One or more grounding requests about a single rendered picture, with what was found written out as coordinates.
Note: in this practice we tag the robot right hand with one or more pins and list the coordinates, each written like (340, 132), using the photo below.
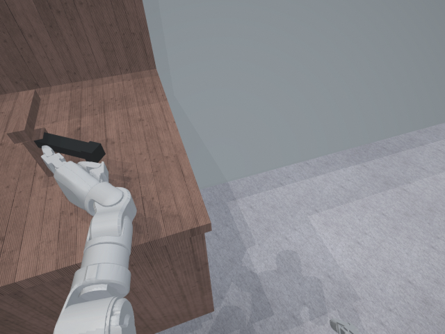
(342, 327)

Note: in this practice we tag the robot left upper arm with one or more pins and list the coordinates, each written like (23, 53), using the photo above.
(112, 315)

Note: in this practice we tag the counter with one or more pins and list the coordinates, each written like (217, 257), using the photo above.
(85, 69)

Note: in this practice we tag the robot left hand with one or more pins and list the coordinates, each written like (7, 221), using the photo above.
(75, 180)

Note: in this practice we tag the left robot forearm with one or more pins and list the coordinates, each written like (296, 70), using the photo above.
(104, 269)

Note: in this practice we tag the tap lever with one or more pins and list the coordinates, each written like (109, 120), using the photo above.
(90, 151)

